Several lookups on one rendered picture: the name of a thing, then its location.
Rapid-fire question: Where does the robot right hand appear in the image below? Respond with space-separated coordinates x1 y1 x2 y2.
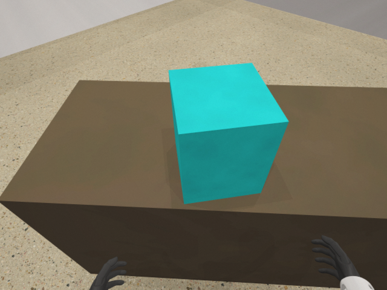
311 235 360 281

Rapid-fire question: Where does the robot right forearm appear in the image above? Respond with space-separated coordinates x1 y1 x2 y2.
340 276 374 290

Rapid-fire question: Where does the pedestal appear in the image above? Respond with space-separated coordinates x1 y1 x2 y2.
0 80 387 290

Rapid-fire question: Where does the carton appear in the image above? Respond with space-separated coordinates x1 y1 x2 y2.
169 63 289 204

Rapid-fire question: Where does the robot left hand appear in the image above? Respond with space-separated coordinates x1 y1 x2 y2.
89 257 127 290

